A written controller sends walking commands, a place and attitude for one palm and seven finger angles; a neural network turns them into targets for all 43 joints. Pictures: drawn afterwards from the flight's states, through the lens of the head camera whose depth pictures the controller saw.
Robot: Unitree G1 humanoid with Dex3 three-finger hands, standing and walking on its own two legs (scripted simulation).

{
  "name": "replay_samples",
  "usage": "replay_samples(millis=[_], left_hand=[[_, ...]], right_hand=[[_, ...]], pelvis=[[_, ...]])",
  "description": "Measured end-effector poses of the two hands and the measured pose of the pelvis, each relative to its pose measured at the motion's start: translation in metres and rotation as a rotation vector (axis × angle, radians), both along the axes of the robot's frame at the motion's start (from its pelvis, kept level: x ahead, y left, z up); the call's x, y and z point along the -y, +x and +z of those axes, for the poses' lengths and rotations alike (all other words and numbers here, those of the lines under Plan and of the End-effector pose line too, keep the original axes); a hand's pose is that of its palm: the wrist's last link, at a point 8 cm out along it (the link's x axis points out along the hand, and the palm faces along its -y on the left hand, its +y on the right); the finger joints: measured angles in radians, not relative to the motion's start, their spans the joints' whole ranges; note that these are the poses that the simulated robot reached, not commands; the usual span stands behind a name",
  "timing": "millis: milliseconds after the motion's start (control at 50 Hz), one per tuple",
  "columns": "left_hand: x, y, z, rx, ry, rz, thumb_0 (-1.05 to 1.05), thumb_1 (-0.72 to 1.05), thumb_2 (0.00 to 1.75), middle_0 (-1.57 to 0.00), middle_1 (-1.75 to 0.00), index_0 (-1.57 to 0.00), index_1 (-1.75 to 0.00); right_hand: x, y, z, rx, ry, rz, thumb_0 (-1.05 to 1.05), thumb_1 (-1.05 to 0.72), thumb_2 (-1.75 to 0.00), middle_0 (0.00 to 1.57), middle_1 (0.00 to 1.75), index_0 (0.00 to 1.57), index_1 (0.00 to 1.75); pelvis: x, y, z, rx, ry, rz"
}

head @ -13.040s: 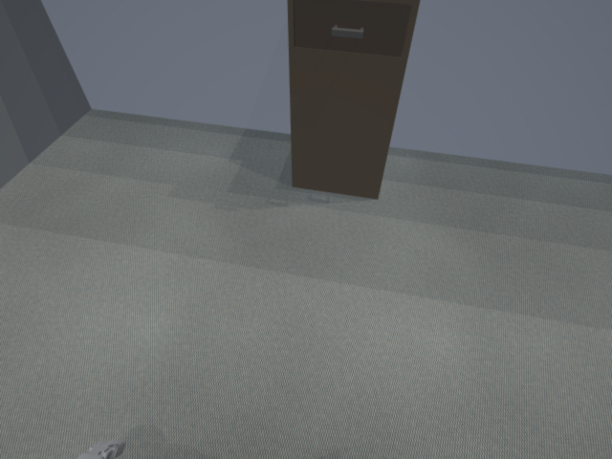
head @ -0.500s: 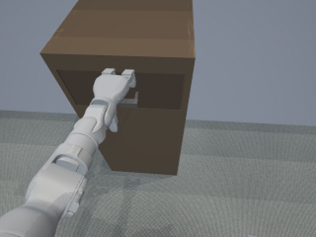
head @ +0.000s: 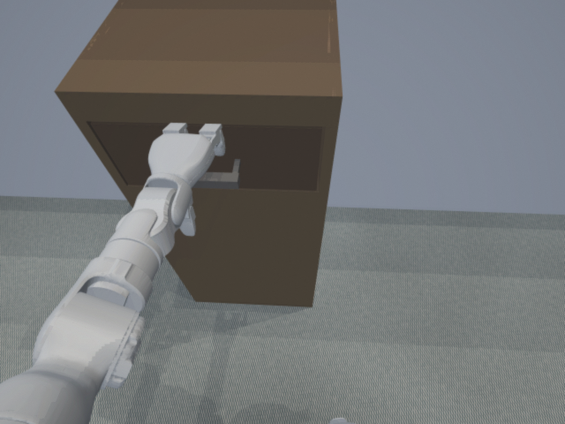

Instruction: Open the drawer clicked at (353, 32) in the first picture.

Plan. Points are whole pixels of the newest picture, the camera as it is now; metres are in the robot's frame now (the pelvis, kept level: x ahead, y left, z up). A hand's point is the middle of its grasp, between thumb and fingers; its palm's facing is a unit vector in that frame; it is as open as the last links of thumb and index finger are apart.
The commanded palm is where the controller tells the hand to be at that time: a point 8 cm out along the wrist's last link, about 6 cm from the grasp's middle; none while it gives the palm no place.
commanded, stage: lower the fingers behind the handle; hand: left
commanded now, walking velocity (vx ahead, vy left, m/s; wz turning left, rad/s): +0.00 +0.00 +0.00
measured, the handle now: (210, 171) +0.52 +0.12 +0.01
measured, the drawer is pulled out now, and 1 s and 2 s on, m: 0.00 0.00 0.00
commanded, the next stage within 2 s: lift the fingers back up to retry in 1.56 s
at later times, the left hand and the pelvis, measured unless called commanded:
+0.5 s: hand (196, 190) +0.47 +0.13 +0.02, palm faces -0.05 -0.02 -1.00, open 13.8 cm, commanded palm +0.45 +0.14 +0.08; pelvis +0.00 +0.00 -0.01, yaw +0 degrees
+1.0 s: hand (198, 193) +0.47 +0.13 +0.02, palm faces +0.00 +0.02 -1.00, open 13.8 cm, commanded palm +0.45 +0.13 +0.05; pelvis -0.01 +0.00 -0.02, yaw +1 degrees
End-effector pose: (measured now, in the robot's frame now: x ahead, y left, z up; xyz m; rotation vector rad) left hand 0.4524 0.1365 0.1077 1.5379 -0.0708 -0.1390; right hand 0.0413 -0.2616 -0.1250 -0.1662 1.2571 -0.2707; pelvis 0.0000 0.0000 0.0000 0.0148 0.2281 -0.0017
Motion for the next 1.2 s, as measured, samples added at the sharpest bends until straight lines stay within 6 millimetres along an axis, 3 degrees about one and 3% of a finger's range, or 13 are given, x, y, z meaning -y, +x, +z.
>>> replay_samples(millis=[680,1200], left_hand=[[0.001,0.000,-0.033,0.036,0.022,0.041,0.00,-0.49,0.30,-0.32,-1.23,-0.32,-1.20],[0.005,-0.003,-0.040,0.056,0.062,0.070,0.00,-0.49,0.30,-0.23,-1.28,-0.32,-1.20]], right_hand=[[-0.004,-0.004,-0.012,-0.028,0.013,0.009,0.01,-0.91,-0.90,0.20,0.30,0.20,0.30],[0.002,-0.030,-0.026,-0.039,-0.004,0.008,0.01,-0.91,-0.90,0.20,0.30,0.20,0.30]], pelvis=[[-0.002,-0.002,-0.012,-0.062,-0.005,0.007],[0.001,-0.023,-0.028,-0.101,0.000,0.013]])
